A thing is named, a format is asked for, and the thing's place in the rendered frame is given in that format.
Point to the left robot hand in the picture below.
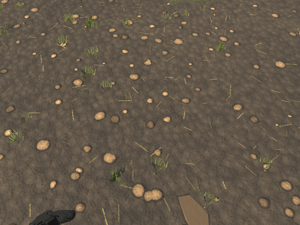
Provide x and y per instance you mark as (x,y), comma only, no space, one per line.
(54,217)

